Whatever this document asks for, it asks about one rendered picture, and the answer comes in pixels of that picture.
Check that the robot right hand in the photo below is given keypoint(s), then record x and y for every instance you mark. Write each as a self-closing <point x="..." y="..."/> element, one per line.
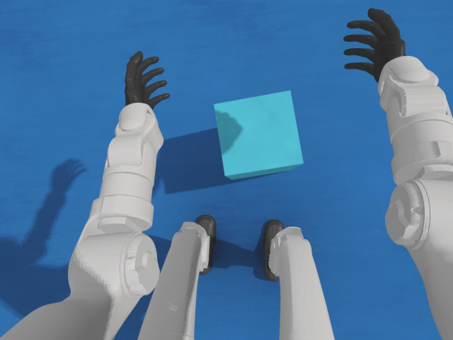
<point x="385" y="41"/>

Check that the robot left hand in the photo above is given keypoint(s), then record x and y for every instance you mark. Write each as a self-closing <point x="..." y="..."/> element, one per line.
<point x="135" y="90"/>

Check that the carton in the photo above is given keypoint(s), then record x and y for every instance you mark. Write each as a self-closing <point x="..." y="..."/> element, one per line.
<point x="258" y="135"/>

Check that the robot right thigh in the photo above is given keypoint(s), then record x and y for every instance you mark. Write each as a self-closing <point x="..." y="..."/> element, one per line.
<point x="303" y="310"/>

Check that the left robot upper arm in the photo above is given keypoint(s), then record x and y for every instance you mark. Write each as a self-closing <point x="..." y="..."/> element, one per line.
<point x="108" y="275"/>

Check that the robot left foot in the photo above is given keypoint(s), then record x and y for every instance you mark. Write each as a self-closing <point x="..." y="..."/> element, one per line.
<point x="209" y="224"/>

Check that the right robot upper arm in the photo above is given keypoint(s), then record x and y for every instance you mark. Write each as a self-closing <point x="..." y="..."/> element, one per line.
<point x="420" y="217"/>

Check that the right robot forearm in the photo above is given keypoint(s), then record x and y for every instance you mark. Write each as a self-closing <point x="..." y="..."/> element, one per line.
<point x="419" y="120"/>

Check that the left robot forearm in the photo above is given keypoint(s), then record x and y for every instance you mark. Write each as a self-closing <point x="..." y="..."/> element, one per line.
<point x="124" y="203"/>

